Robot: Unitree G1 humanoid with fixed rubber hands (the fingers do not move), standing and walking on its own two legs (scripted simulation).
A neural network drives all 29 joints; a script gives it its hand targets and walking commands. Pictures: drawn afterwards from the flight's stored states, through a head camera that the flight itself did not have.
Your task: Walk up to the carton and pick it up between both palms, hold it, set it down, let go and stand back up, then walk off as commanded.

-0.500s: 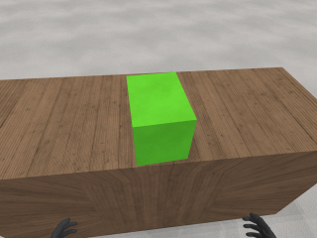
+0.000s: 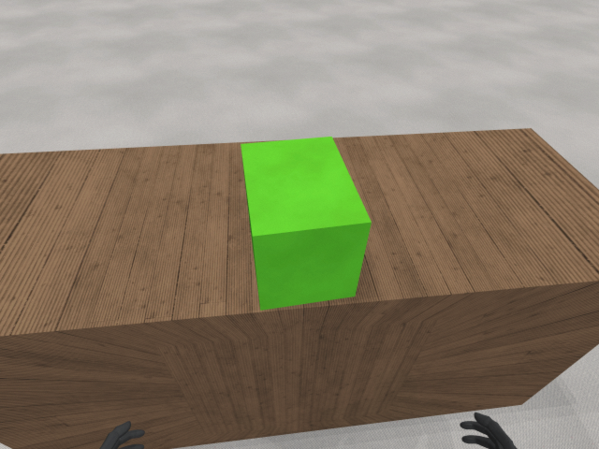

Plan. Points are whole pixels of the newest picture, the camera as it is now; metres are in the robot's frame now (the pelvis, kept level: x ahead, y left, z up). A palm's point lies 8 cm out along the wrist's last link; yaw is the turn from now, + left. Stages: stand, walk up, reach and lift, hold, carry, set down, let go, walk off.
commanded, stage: walk off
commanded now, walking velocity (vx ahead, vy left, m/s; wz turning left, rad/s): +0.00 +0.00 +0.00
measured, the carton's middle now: (297, 219) +0.48 +0.05 +0.03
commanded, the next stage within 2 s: none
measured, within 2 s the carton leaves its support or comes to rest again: neither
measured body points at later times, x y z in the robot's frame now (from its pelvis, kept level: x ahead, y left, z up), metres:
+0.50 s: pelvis -0.09 -0.04 -0.03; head -0.09 -0.06 +0.42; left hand -0.01 +0.27 -0.12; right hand +0.03 -0.32 -0.15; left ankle +0.00 +0.13 -0.71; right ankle -0.05 -0.11 -0.74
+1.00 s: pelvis -0.26 +0.01 -0.06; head -0.27 -0.01 +0.39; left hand -0.18 +0.32 -0.16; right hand -0.18 -0.30 -0.18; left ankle -0.24 +0.11 -0.74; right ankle -0.05 -0.11 -0.73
